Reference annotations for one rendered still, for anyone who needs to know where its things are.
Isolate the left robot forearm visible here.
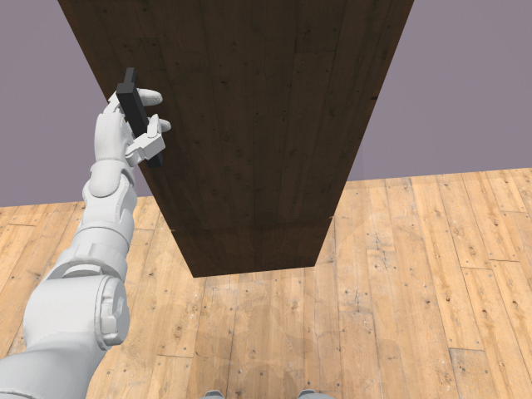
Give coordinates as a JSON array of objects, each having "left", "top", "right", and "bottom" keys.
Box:
[{"left": 22, "top": 160, "right": 137, "bottom": 347}]

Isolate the cupboard door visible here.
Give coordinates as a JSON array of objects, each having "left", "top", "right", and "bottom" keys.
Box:
[{"left": 68, "top": 0, "right": 406, "bottom": 232}]

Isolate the handle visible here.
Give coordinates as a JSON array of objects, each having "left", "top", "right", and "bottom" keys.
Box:
[{"left": 116, "top": 67, "right": 163, "bottom": 168}]

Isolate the left robot upper arm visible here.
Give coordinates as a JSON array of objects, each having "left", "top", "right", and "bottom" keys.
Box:
[{"left": 0, "top": 274, "right": 131, "bottom": 399}]

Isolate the left robot hand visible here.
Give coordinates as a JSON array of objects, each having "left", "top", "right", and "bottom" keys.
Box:
[{"left": 94, "top": 88, "right": 171, "bottom": 173}]

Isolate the robot left shin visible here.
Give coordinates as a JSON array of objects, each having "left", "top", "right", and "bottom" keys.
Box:
[{"left": 205, "top": 390, "right": 223, "bottom": 397}]

